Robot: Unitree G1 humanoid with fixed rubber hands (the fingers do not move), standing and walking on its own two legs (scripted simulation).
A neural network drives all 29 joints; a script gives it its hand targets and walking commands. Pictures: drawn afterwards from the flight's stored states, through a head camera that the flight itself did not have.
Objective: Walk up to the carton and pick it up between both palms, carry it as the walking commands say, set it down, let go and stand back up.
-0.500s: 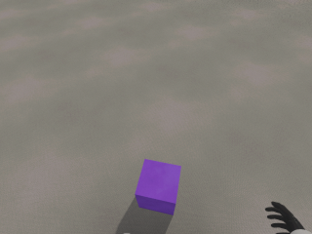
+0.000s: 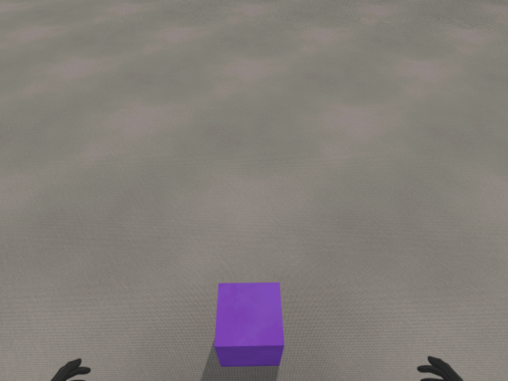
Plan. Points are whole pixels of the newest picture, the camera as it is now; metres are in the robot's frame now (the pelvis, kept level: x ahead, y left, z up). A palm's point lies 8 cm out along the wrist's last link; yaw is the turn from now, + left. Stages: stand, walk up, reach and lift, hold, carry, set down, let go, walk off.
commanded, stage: walk up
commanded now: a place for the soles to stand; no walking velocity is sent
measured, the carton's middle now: (249, 325) +0.43 +0.02 -0.65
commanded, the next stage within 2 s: reach and lift in 1.04 s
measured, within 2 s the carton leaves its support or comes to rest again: neither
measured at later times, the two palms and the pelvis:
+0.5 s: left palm out of the picture +0.09 +0.32 -0.09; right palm out of the picture +0.09 -0.33 -0.10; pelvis +0.00 +0.00 +0.00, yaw -4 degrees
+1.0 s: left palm out of the picture +0.13 +0.30 -0.09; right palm out of the picture +0.06 -0.34 -0.10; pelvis +0.00 +0.00 +0.00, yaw -6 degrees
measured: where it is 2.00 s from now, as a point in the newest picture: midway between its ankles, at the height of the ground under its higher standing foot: outside the picture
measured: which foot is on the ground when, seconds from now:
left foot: down 0.00-1.00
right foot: down 0.00-1.00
